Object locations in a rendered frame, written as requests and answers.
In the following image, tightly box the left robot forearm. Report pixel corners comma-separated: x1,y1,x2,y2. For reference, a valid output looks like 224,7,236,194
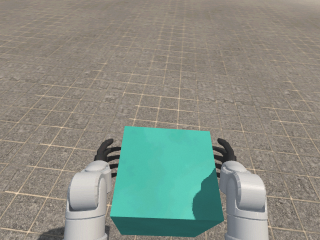
62,160,112,240

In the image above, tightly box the robot right hand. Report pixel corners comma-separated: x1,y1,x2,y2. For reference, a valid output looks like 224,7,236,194
212,138,237,178

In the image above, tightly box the right robot forearm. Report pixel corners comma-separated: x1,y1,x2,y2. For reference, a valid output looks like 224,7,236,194
218,160,269,240

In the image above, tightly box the robot left hand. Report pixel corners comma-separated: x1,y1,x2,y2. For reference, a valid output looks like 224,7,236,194
94,138,121,178

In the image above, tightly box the carton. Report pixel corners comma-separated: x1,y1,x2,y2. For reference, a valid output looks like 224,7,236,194
110,126,224,237

